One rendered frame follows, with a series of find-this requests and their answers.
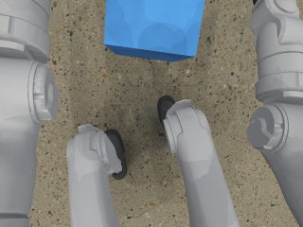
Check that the carton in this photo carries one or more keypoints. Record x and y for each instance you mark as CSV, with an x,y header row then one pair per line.
x,y
164,30

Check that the right robot foot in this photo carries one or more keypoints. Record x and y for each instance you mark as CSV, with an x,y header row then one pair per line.
x,y
163,105

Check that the left robot upper arm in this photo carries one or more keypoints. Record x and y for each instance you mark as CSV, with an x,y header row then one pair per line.
x,y
29,96

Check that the right robot upper arm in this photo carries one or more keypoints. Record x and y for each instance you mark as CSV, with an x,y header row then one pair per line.
x,y
276,130

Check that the robot foot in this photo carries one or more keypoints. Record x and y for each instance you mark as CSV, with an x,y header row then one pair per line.
x,y
116,139
163,105

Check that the robot left forearm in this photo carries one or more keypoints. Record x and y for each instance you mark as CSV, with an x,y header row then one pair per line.
x,y
23,30

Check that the robot right forearm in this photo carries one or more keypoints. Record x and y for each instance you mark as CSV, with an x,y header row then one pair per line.
x,y
279,45

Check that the left robot foot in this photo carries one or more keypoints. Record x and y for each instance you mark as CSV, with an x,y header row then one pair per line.
x,y
116,139

